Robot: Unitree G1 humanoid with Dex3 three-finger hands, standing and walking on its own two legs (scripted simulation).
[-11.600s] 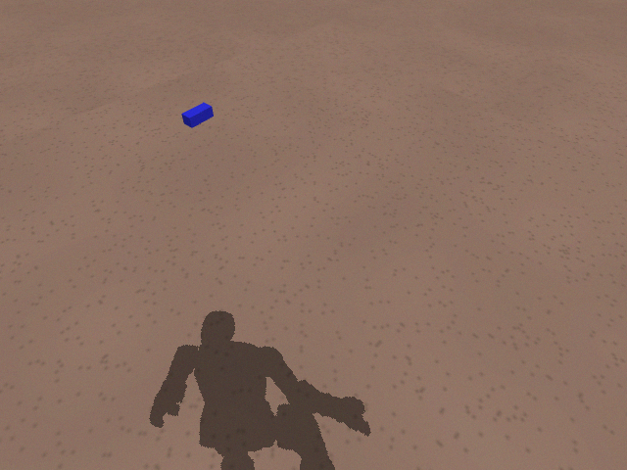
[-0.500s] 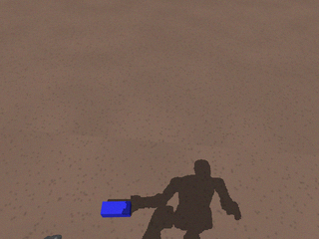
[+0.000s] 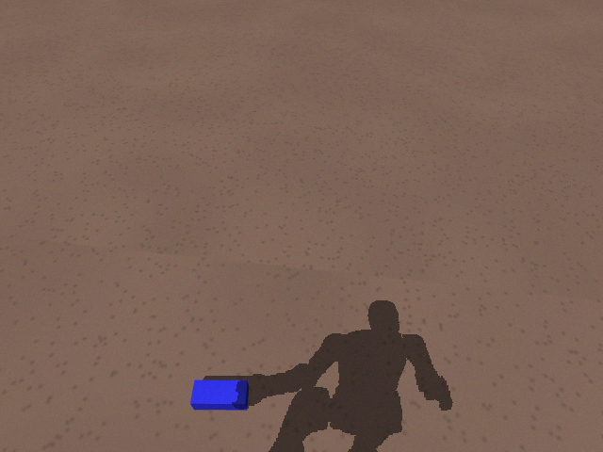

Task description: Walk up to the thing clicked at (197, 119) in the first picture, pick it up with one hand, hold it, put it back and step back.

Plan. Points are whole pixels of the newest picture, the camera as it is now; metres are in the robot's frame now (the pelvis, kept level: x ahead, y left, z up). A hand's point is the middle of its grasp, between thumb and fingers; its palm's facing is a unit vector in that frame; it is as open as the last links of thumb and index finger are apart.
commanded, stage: walk up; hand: left
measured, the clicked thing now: (220, 395) +0.41 +0.25 -0.75
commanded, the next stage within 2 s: stand in 0.36 s
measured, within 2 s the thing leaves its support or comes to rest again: neither
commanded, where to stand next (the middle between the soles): +0.04 -0.01 m, yaw +2 degrees
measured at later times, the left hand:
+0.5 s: hand out of the picture +0.08 +0.26 -0.15, palm faces +0.00 -0.94 -0.34, open 7.4 cm
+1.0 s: hand out of the picture +0.04 +0.27 -0.15, palm faces -0.01 -0.94 -0.34, open 7.4 cm
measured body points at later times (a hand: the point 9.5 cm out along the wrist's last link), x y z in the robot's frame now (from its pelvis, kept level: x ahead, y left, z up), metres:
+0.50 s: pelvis -0.01 +0.01 +0.00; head +0.00 +0.00 +0.45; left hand +0.08 +0.31 -0.13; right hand +0.07 -0.30 -0.13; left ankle -0.01 +0.14 -0.74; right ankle -0.03 -0.10 -0.74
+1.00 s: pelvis -0.02 +0.01 +0.00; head -0.01 +0.01 +0.45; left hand +0.04 +0.32 -0.13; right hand +0.05 -0.29 -0.13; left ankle -0.01 +0.14 -0.74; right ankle -0.03 -0.10 -0.74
